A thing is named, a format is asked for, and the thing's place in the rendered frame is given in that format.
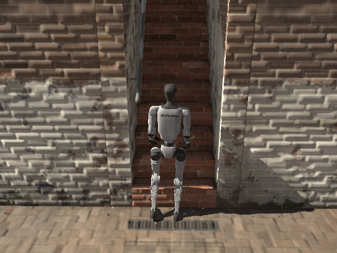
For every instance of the stairs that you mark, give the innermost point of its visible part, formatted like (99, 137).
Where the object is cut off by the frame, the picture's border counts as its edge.
(176, 51)

